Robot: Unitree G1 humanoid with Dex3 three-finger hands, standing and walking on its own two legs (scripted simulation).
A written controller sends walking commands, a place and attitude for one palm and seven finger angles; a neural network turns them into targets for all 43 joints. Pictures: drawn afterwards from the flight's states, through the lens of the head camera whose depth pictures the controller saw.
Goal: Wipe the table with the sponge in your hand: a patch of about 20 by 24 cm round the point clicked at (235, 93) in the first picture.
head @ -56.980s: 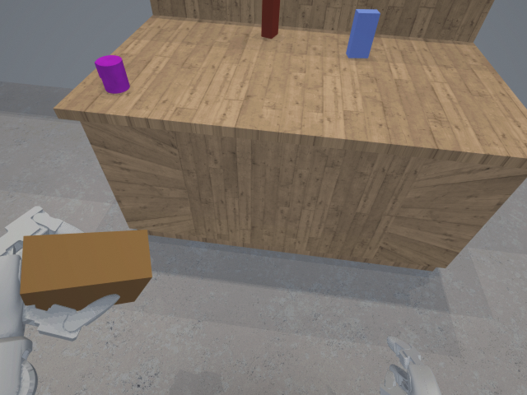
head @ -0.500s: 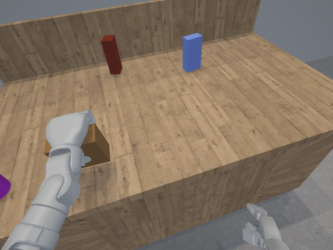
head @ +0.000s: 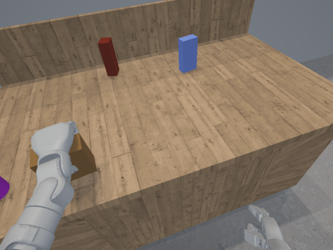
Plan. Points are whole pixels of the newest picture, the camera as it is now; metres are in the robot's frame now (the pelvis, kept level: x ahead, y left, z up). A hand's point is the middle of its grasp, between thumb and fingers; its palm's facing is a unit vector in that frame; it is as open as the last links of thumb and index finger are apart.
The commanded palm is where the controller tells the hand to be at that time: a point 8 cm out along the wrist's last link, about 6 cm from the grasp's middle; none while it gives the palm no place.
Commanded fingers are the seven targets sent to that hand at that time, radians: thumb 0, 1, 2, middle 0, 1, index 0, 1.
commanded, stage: lower the sponge onto the table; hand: left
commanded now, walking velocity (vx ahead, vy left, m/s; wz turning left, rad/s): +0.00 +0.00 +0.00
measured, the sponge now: (69, 164) +0.30 +0.32 +0.03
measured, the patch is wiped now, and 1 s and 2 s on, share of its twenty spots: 0.00 0.15 0.25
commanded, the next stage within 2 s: wipe forward along the first lane in 0.98 s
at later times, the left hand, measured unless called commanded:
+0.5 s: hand (72, 162) +0.30 +0.31 +0.04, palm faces -0.11 -0.08 -0.99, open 9.6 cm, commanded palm +0.29 +0.29 +0.11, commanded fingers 0.00 0.10 1.30 -1.20 -1.60 -1.20 -1.60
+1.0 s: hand (81, 159) +0.32 +0.29 +0.04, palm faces -0.04 -0.06 -1.00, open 9.6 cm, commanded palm +0.29 +0.28 +0.09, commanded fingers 0.00 0.10 1.30 -1.20 -1.60 -1.20 -1.60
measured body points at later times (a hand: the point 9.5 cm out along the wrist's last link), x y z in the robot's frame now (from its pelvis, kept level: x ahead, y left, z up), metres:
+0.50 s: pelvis +0.01 +0.00 +0.00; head +0.01 -0.03 +0.45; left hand +0.31 +0.31 +0.09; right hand +0.20 -0.23 -0.11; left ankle +0.02 +0.09 -0.74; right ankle +0.00 -0.08 -0.74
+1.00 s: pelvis +0.01 +0.01 +0.00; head +0.01 -0.02 +0.45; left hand +0.31 +0.29 +0.09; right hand +0.22 -0.21 -0.11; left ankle +0.02 +0.09 -0.74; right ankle +0.00 -0.08 -0.74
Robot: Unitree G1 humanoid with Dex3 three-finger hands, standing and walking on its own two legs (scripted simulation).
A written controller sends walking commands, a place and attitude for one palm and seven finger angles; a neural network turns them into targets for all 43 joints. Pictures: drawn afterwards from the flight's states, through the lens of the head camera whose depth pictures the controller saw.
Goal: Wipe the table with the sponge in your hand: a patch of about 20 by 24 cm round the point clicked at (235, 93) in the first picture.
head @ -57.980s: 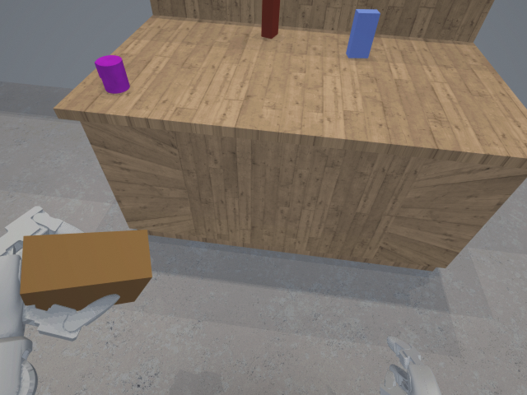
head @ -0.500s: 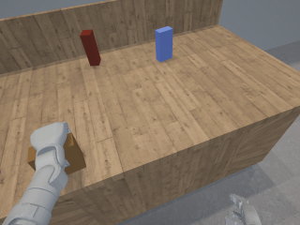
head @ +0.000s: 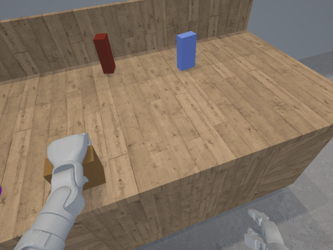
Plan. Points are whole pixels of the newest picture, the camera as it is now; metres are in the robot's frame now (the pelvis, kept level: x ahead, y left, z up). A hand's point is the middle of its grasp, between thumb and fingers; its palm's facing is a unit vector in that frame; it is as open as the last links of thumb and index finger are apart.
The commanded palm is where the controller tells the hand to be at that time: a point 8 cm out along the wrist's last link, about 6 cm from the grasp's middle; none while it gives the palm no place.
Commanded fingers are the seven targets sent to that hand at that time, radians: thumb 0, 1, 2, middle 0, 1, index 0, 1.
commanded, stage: wipe forward along the first lane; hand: left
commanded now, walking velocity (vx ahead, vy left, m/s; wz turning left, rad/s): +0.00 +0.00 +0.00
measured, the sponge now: (79, 175) +0.30 +0.29 -0.01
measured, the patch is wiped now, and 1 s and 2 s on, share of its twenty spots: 0.15 0.25 0.25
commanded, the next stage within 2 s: slide across to the middle lane in 1.70 s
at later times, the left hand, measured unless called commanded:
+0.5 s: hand (78, 153) +0.33 +0.29 +0.04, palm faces -0.10 -0.02 -0.99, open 9.6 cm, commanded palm +0.32 +0.29 +0.07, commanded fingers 0.00 0.10 1.30 -1.20 -1.60 -1.20 -1.60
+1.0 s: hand (76, 138) +0.38 +0.32 +0.04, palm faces -0.15 +0.01 -0.99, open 9.6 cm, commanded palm +0.38 +0.32 +0.07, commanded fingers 0.00 0.10 1.30 -1.20 -1.60 -1.20 -1.60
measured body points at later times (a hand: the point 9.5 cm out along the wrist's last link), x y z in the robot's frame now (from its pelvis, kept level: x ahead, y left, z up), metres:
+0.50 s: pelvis -0.02 -0.02 -0.01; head +0.00 -0.04 +0.44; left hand +0.33 +0.28 +0.09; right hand +0.13 -0.26 -0.13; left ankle +0.01 +0.08 -0.74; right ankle -0.01 -0.09 -0.74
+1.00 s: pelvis -0.03 -0.02 -0.02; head +0.02 -0.04 +0.42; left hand +0.39 +0.31 +0.09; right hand +0.02 -0.30 -0.15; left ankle +0.01 +0.08 -0.73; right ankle -0.01 -0.09 -0.74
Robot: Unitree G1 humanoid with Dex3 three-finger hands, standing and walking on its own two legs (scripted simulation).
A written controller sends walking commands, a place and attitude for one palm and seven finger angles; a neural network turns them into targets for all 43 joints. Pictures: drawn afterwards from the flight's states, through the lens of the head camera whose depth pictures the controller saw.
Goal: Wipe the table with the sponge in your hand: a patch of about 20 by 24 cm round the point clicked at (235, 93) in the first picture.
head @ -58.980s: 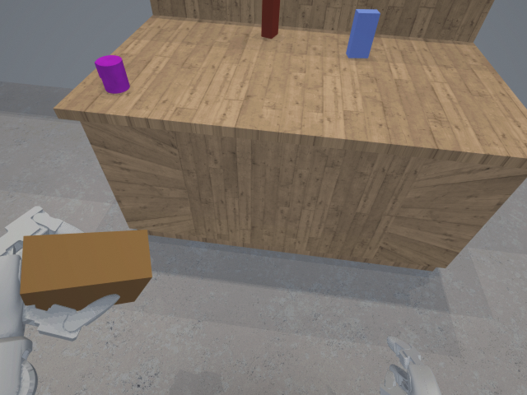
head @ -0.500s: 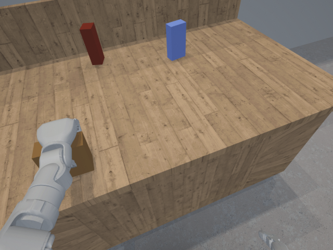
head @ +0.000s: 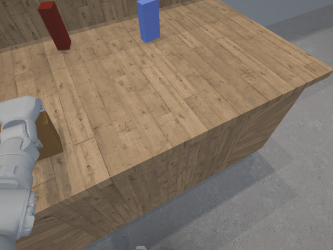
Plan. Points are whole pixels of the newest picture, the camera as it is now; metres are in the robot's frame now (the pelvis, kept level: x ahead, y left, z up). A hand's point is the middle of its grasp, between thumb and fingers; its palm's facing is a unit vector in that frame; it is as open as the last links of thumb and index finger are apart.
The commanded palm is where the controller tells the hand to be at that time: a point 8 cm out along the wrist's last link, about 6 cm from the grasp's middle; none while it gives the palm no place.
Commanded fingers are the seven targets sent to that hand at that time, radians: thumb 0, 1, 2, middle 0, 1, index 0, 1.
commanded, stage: wipe forward along the first lane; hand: left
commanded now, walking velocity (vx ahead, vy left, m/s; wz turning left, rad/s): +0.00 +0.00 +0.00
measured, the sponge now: (33, 144) +0.39 +0.36 +0.01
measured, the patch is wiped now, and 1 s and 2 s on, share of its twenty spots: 0.25 0.25 0.35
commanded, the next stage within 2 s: slide across to the middle lane in 0.70 s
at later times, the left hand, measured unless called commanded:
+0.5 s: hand (22, 113) +0.45 +0.39 +0.06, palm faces -0.12 -0.01 -0.99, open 9.6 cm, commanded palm +0.45 +0.38 +0.09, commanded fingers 0.00 0.10 1.30 -1.20 -1.60 -1.20 -1.60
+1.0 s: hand (22, 104) +0.48 +0.41 +0.06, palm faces -0.13 +0.05 -0.99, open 9.7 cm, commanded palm +0.48 +0.36 +0.10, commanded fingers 0.00 0.10 1.30 -1.20 -1.60 -1.20 -1.60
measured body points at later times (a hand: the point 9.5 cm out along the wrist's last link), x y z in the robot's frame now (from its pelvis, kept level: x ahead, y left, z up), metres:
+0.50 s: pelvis +0.01 +0.04 +0.00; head +0.08 +0.05 +0.44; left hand +0.45 +0.39 +0.12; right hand +0.07 -0.23 -0.13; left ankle +0.04 +0.11 -0.71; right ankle +0.02 -0.06 -0.71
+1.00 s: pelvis +0.02 +0.06 -0.01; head +0.11 +0.08 +0.43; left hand +0.49 +0.40 +0.12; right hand +0.03 -0.21 -0.13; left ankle +0.04 +0.11 -0.71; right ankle +0.02 -0.06 -0.71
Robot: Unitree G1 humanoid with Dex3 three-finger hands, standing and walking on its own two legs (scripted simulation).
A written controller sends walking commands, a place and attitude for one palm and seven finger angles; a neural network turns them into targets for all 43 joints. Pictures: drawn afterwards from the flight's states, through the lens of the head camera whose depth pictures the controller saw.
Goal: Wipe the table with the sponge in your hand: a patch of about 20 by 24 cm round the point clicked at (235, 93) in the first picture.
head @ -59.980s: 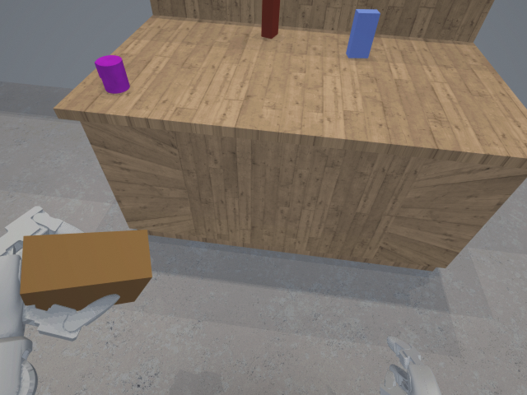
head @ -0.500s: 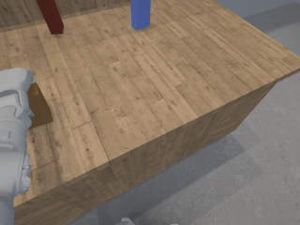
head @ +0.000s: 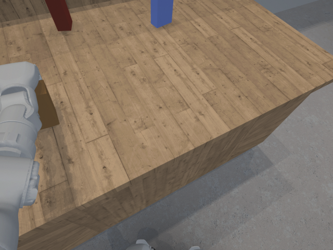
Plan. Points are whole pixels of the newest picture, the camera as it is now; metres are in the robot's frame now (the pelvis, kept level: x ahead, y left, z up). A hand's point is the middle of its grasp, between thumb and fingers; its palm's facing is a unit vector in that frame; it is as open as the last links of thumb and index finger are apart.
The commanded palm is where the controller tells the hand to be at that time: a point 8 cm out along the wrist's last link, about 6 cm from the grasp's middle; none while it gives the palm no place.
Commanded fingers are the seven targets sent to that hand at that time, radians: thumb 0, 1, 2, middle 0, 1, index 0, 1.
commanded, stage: slide across to the middle lane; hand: left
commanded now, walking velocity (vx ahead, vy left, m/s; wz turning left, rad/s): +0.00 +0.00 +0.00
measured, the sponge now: (28, 114) +0.44 +0.36 +0.02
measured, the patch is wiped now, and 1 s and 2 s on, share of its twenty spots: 0.25 0.35 0.45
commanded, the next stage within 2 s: wipe back along the middle lane in 0.48 s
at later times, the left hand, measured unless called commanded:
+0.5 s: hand (49, 89) +0.48 +0.30 +0.07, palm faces -0.14 +0.00 -0.99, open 9.7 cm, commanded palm +0.48 +0.26 +0.12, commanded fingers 0.00 0.10 1.30 -1.20 -1.60 -1.20 -1.60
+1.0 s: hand (55, 95) +0.47 +0.28 +0.07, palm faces -0.08 +0.01 -1.00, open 9.7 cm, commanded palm +0.44 +0.24 +0.10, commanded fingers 0.00 0.10 1.30 -1.20 -1.60 -1.20 -1.60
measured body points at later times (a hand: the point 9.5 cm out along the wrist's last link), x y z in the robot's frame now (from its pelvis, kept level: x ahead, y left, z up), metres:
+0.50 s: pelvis +0.02 -0.02 +0.01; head +0.10 -0.01 +0.46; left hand +0.49 +0.29 +0.12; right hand +0.07 -0.28 -0.12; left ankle +0.02 +0.05 -0.71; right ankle +0.00 -0.13 -0.71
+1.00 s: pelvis +0.02 -0.01 +0.02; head +0.08 -0.01 +0.46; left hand +0.47 +0.27 +0.12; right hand +0.09 -0.28 -0.12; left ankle +0.02 +0.05 -0.71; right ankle +0.00 -0.13 -0.71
